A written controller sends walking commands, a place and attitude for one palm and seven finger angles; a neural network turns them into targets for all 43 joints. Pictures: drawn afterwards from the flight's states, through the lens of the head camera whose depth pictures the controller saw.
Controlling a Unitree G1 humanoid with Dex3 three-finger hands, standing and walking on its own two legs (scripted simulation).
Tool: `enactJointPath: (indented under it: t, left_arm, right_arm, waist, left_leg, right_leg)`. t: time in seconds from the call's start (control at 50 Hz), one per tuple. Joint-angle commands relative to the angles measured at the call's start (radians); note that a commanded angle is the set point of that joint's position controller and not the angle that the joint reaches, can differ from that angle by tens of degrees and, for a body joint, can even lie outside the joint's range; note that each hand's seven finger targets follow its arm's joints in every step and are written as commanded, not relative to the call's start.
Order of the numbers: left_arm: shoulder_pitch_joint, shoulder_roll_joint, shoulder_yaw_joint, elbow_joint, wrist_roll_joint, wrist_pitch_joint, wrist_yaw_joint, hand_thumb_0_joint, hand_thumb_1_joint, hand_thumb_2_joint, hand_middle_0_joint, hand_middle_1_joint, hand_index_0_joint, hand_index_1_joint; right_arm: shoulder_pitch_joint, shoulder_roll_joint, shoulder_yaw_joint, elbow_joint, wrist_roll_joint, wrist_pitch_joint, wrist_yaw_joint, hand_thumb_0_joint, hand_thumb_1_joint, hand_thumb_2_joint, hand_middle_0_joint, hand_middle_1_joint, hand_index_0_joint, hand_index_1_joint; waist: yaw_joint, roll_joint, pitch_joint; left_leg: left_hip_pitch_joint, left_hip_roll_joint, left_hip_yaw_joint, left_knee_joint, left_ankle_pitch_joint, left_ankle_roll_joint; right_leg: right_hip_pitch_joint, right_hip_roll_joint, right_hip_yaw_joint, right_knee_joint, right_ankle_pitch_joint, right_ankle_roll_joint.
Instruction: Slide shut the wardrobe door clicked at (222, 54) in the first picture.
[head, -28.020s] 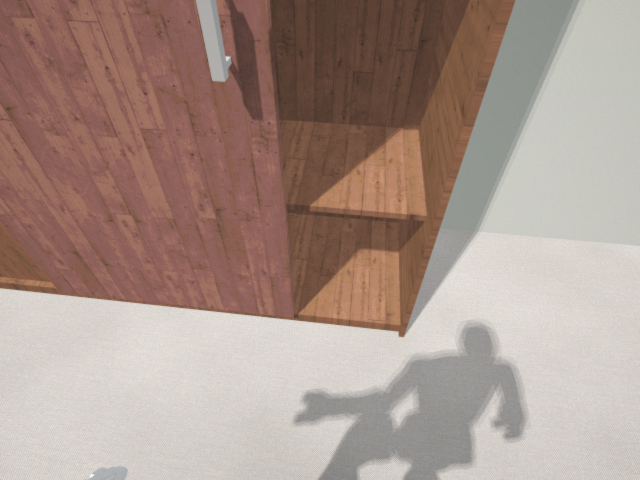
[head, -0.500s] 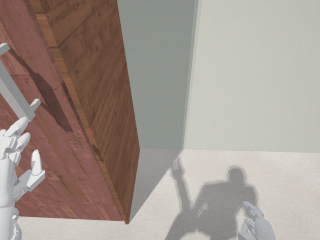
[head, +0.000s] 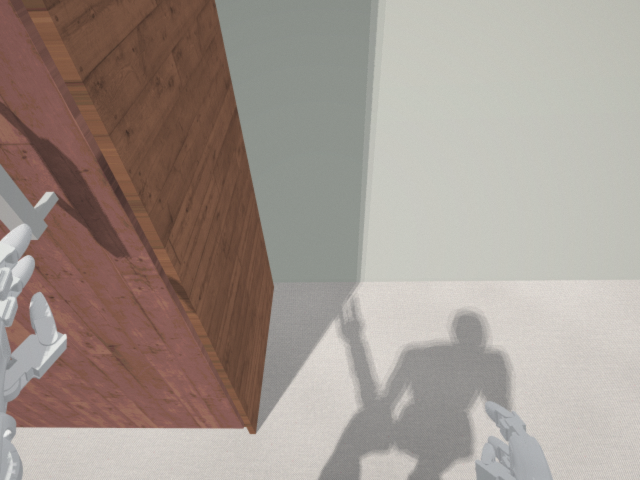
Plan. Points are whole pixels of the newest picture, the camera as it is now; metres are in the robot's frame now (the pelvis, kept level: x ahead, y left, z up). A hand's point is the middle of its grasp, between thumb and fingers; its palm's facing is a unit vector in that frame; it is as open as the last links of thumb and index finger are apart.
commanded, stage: step back with the hand held close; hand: left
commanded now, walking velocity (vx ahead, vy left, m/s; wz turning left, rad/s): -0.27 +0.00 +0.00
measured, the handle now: (0, 163) +0.35 +0.38 +0.24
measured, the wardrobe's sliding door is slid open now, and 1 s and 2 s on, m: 0.01 0.01 0.01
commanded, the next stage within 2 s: stop stepping back and stand still in 0.94 s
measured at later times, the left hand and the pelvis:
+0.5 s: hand out of the picture +0.12 +0.31 +0.15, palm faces +0.48 -0.77 -0.42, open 7.4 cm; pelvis -0.09 +0.04 -0.02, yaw +0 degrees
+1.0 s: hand out of the picture -0.02 +0.33 +0.17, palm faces +0.45 -0.81 -0.37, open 7.4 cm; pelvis -0.22 +0.08 -0.01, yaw -3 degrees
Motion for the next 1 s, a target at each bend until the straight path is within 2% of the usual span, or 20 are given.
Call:
enactJointPath:
  t: [0.0,0.16,0.32,0.36,0.4,0.44,0.5,0.58,0.62,0.64,0.68,0.72,0.76,0.82,0.84,0.86,0.88,0.9,0.92,0.98]
  left_arm:
    - [0.025,0.221,0.133,-0.244,0.006,-0.059,0.031,0.0,0.9,0.9,-0.2,-0.3,-0.2,-0.3]
    - [0.059,0.261,0.189,-0.333,0.001,-0.063,0.054,0.0,0.9,0.9,-0.2,-0.3,-0.2,-0.3]
    - [0.021,0.194,0.168,-0.312,0.025,-0.096,0.052,0.0,0.9,0.9,-0.2,-0.3,-0.2,-0.3]
    - [-0.012,0.211,0.181,-0.321,0.027,-0.107,0.053,0.0,0.9,0.9,-0.2,-0.3,-0.2,-0.3]
    - [-0.024,0.201,0.161,-0.322,0.026,-0.118,0.054,0.0,0.9,0.9,-0.2,-0.3,-0.2,-0.3]
    - [-0.032,0.21,0.153,-0.338,0.023,-0.118,0.056,0.0,0.9,0.9,-0.2,-0.3,-0.2,-0.3]
    - [-0.032,0.236,0.163,-0.347,0.022,-0.114,0.067,0.0,0.9,0.9,-0.2,-0.3,-0.2,-0.3]
    - [0.003,0.25,0.197,-0.341,0.02,-0.115,0.074,0.0,0.9,0.9,-0.2,-0.3,-0.2,-0.3]
    - [0.008,0.23,0.213,-0.357,0.03,-0.129,0.07,0.0,0.9,0.9,-0.2,-0.3,-0.2,-0.3]
    - [0.006,0.231,0.226,-0.342,0.035,-0.13,0.068,0.0,0.9,0.9,-0.2,-0.3,-0.2,-0.3]
    - [-0.044,0.252,0.22,-0.374,0.024,-0.147,0.061,0.0,0.9,0.9,-0.2,-0.3,-0.2,-0.3]
    - [0.01,0.201,0.176,-0.329,0.009,-0.145,0.052,0.0,0.9,0.9,-0.2,-0.3,-0.2,-0.3]
    - [0.001,0.187,0.149,-0.354,-0.008,-0.141,0.051,0.0,0.9,0.9,-0.2,-0.3,-0.2,-0.3]
    - [-0.021,0.197,0.126,-0.365,-0.02,-0.118,0.048,0.0,0.9,0.9,-0.2,-0.3,-0.2,-0.3]
    - [-0.038,0.223,0.143,-0.355,-0.019,-0.115,0.049,0.0,0.9,0.9,-0.2,-0.3,-0.2,-0.3]
    - [-0.063,0.285,0.179,-0.373,-0.008,-0.119,0.057,0.0,0.9,0.9,-0.2,-0.3,-0.2,-0.3]
    - [-0.152,0.322,0.185,-0.403,-0.002,-0.13,0.069,0.0,0.9,0.9,-0.2,-0.3,-0.2,-0.3]
    - [-0.116,0.274,0.148,-0.295,0.008,-0.107,0.064,0.0,0.9,0.9,-0.2,-0.3,-0.2,-0.3]
    - [-0.084,0.212,0.097,-0.241,0.012,-0.082,0.047,0.0,0.9,0.9,-0.2,-0.3,-0.2,-0.3]
    - [-0.146,0.258,0.134,-0.253,0.024,-0.078,0.04,0.0,0.9,0.9,-0.2,-0.3,-0.2,-0.3]
  right_arm:
    - [-0.099,-0.09,-0.039,-0.184,0.004,-0.015,-0.016,0.0,-0.9,-0.9,0.2,0.3,0.2,0.3]
    - [-0.104,-0.11,-0.041,-0.229,0.007,0.02,-0.03,0.0,-0.9,-0.9,0.2,0.3,0.2,0.3]
    - [-0.048,-0.122,-0.046,-0.224,0.001,-0.037,-0.02,0.0,-0.9,-0.9,0.2,0.3,0.2,0.3]
    - [-0.044,-0.123,-0.048,-0.219,0.003,-0.051,-0.02,0.0,-0.9,-0.9,0.2,0.3,0.2,0.3]
    - [-0.031,-0.107,-0.037,-0.201,-0.001,-0.063,-0.012,0.0,-0.9,-0.9,0.2,0.3,0.2,0.3]
    - [-0.034,-0.092,-0.037,-0.187,0.001,-0.064,-0.007,0.0,-0.9,-0.9,0.2,0.3,0.2,0.3]
    - [-0.046,-0.071,-0.026,-0.155,-0.008,-0.054,-0.004,0.0,-0.9,-0.9,0.2,0.3,0.2,0.3]
    - [-0.061,-0.083,-0.025,-0.169,-0.003,-0.043,-0.013,0.0,-0.9,-0.9,0.2,0.3,0.2,0.3]
    - [-0.063,-0.121,-0.036,-0.198,0.0,-0.06,-0.023,0.0,-0.9,-0.9,0.2,0.3,0.2,0.3]
    - [-0.062,-0.126,-0.046,-0.209,-0.004,-0.072,-0.026,0.0,-0.9,-0.9,0.2,0.3,0.2,0.3]
    - [-0.062,-0.111,-0.055,-0.188,-0.012,-0.09,-0.014,0.0,-0.9,-0.9,0.2,0.3,0.2,0.3]
    - [-0.064,-0.109,-0.057,-0.167,-0.007,-0.106,0.005,0.0,-0.9,-0.9,0.2,0.3,0.2,0.3]
    - [-0.067,-0.096,-0.048,-0.156,-0.004,-0.116,0.015,0.0,-0.9,-0.9,0.2,0.3,0.2,0.3]
    - [-0.063,-0.089,-0.042,-0.137,-0.011,-0.11,0.029,0.0,-0.9,-0.9,0.2,0.3,0.2,0.3]
    - [-0.055,-0.079,-0.045,-0.127,-0.012,-0.097,0.033,0.0,-0.9,-0.9,0.2,0.3,0.2,0.3]
    - [-0.049,-0.067,-0.042,-0.109,-0.014,-0.077,0.035,0.0,-0.9,-0.9,0.2,0.3,0.2,0.3]
    - [-0.108,-0.072,-0.027,-0.107,-0.024,-0.071,0.024,0.0,-0.9,-0.9,0.2,0.3,0.2,0.3]
    - [-0.093,-0.068,-0.02,-0.099,-0.028,-0.072,0.027,0.0,-0.9,-0.9,0.2,0.3,0.2,0.3]
    - [-0.078,-0.064,-0.025,-0.108,-0.006,-0.066,0.027,0.0,-0.9,-0.9,0.2,0.3,0.2,0.3]
    - [-0.153,-0.065,-0.006,-0.117,-0.001,-0.045,0.006,0.0,-0.9,-0.9,0.2,0.3,0.2,0.3]
  waist:
    - [-0.017,-0.099,-0.177]
    - [-0.015,0.006,-0.171]
    - [-0.015,0.123,-0.091]
    - [-0.018,0.067,-0.076]
    - [-0.034,-0.016,-0.092]
    - [-0.04,-0.134,-0.106]
    - [-0.047,-0.179,-0.091]
    - [-0.044,-0.076,-0.066]
    - [-0.032,0.212,-0.067]
    - [-0.02,0.277,-0.08]
    - [-0.015,0.144,-0.106]
    - [-0.01,0.154,-0.123]
    - [-0.012,0.178,-0.14]
    - [-0.018,0.16,-0.166]
    - [-0.025,0.04,-0.164]
    - [-0.025,-0.176,-0.144]
    - [-0.009,-0.239,-0.061]
    - [-0.017,-0.24,-0.082]
    - [-0.035,-0.288,-0.069]
    - [-0.03,-0.262,0.027]
  left_leg:
    - [0.043,0.0,0.008,0.055,0.244,0.027]
    - [-0.045,0.069,-0.059,-0.026,0.32,0.042]
    - [-0.402,0.185,-0.176,-0.211,-0.177,0.13]
    - [-0.411,0.167,-0.172,-0.166,-0.233,0.128]
    - [-0.311,0.088,-0.119,-0.058,-0.175,0.083]
    - [-0.197,0.017,-0.058,0.078,-0.202,0.041]
    - [-0.105,-0.021,-0.033,0.214,-0.122,0.016]
    - [-0.136,0.035,-0.117,0.035,-0.198,0.036]
    - [-0.378,0.185,-0.307,-0.29,-0.547,0.101]
    - [-0.537,0.271,-0.416,-0.427,-0.643,0.15]
    - [-0.427,0.264,-0.353,-0.394,-0.461,0.137]
    - [-0.331,0.22,-0.244,-0.39,-0.419,0.094]
    - [-0.228,0.196,-0.202,-0.396,-0.34,0.069]
    - [-0.113,0.128,-0.118,-0.348,-0.231,-0.039]
    - [-0.072,0.077,-0.046,-0.155,-0.15,-0.074]
    - [-0.011,-0.008,0.022,0.15,-0.07,-0.074]
    - [-0.096,-0.065,0.012,0.391,-0.207,-0.074]
    - [-0.158,-0.062,-0.036,0.528,-0.196,-0.062]
    - [-0.198,-0.054,-0.042,0.567,-0.173,-0.054]
    - [-0.229,0.006,-0.049,0.387,-0.226,-0.035]
  right_leg:
    - [-0.042,-0.191,0.126,-0.005,0.458,-0.013]
    - [-0.055,-0.099,0.074,0.094,0.276,0.016]
    - [0.076,-0.021,0.037,0.315,-0.042,0.04]
    - [0.058,-0.032,0.063,0.259,0.001,0.032]
    - [-0.038,-0.095,0.134,0.14,0.105,0.001]
    - [-0.183,-0.181,0.245,0.019,-0.002,-0.047]
    - [-0.313,-0.279,0.297,-0.051,-0.004,-0.097]
    - [-0.33,-0.161,0.167,0.042,-0.166,-0.042]
    - [-0.117,0.003,0.033,0.336,-0.228,0.027]
    - [0.043,0.061,0.01,0.567,-0.202,0.041]
    - [-0.038,0.055,0.04,0.671,-0.277,0.022]
    - [-0.063,0.065,-0.004,0.614,-0.31,0.012]
    - [-0.051,0.062,-0.023,0.438,-0.341,0.004]
    - [-0.008,0.049,-0.04,0.045,-0.348,-0.04]
    - [-0.062,-0.061,0.067,-0.135,-0.29,-0.087]
    - [-0.233,-0.274,0.346,-0.265,-0.229,-0.141]
    - [-0.332,-0.416,0.39,-0.282,0.028,-0.185]
    - [-0.319,-0.4,0.298,-0.205,0.111,-0.191]
    - [-0.275,-0.326,0.219,-0.139,0.219,-0.157]
    - [-0.206,-0.317,0.16,-0.039,0.533,-0.116]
